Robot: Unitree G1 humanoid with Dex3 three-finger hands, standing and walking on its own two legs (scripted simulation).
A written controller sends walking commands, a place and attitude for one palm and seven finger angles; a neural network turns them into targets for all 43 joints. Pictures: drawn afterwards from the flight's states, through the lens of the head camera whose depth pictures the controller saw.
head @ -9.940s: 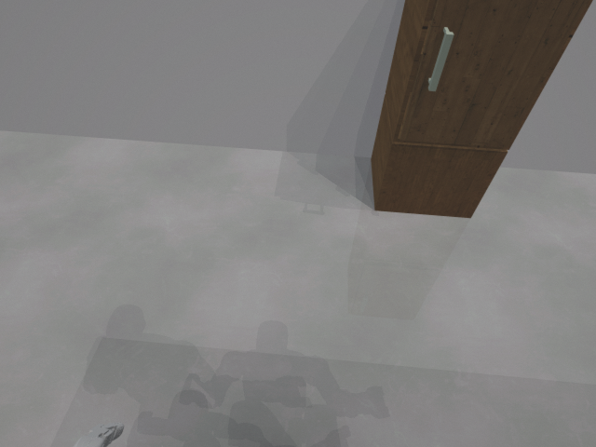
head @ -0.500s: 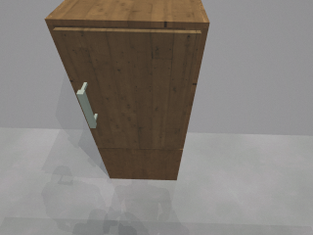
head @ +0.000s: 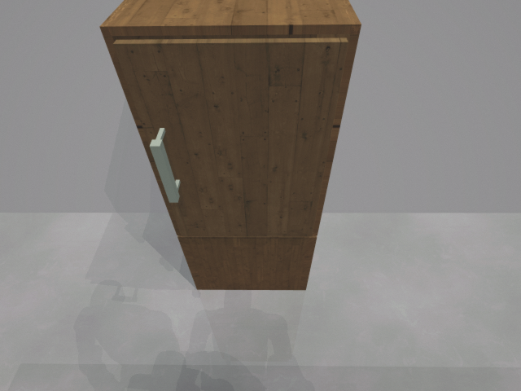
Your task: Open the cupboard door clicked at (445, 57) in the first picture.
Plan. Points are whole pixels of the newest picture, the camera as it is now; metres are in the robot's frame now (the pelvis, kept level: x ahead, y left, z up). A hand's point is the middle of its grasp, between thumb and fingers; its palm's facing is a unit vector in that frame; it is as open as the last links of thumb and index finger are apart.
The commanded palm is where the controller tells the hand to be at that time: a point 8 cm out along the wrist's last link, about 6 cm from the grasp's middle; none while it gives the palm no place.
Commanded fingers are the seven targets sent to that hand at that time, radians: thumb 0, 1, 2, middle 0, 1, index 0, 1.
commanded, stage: look again from close up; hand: left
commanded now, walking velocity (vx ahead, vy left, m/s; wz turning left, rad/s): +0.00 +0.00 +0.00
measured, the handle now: (168, 167) +0.57 +0.26 -0.02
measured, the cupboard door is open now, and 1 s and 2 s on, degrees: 0 0 0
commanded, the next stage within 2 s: raise the hand with hooked fingers in 0.10 s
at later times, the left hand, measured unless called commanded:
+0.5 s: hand (181, 304) +0.24 +0.14 +0.00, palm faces +0.10 -1.00 +0.01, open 7.9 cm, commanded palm +0.14 +0.22 -0.06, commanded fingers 0.00 0.53 0.74 -0.23 -0.54 -0.23 -0.54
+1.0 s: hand (165, 334) +0.22 +0.18 -0.05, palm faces -0.07 -1.00 -0.01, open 10.8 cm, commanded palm +0.17 +0.25 -0.04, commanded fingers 0.00 -0.06 0.49 -0.27 -0.92 -0.27 -0.92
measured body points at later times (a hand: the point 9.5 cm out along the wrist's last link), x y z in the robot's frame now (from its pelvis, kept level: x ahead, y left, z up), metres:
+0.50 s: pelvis +0.02 -0.02 -0.03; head +0.04 -0.02 +0.42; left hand +0.23 +0.20 +0.00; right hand +0.19 -0.29 -0.09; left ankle -0.02 +0.09 -0.74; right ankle +0.03 -0.13 -0.74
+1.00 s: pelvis -0.02 -0.04 -0.09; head +0.07 -0.04 +0.35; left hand +0.21 +0.23 -0.05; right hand +0.15 -0.25 -0.19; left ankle -0.02 +0.09 -0.74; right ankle +0.03 -0.13 -0.74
